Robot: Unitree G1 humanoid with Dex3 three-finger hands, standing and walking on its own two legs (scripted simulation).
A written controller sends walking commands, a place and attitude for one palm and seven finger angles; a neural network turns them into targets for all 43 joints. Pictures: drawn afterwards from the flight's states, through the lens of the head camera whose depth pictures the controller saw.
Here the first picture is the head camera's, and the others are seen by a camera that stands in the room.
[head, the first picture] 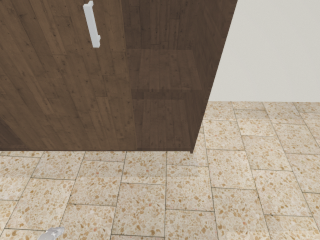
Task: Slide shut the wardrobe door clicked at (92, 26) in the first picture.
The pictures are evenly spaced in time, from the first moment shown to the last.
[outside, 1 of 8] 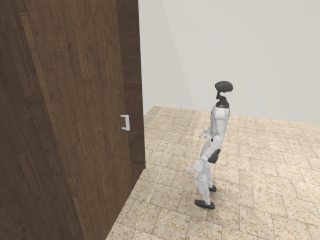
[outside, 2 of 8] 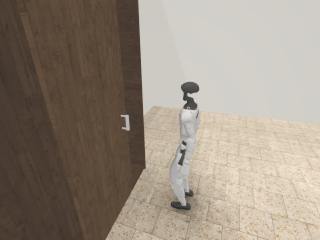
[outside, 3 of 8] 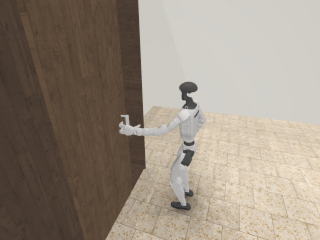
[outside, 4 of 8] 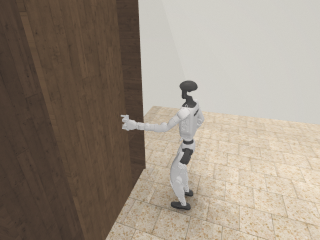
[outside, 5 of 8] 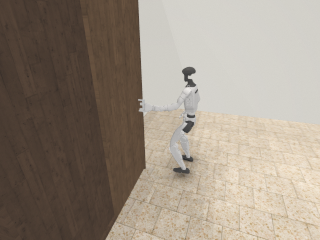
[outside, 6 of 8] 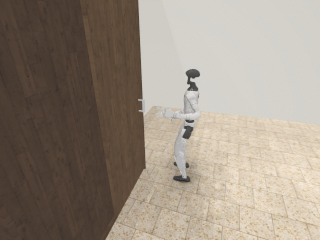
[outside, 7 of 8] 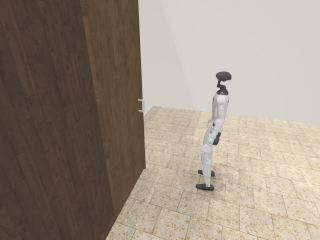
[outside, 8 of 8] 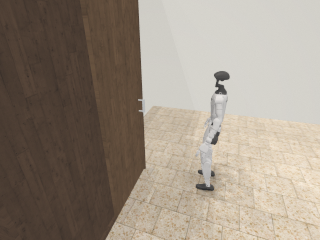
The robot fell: no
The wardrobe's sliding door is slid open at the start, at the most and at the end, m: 0.39 0.39 0.00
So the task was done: yes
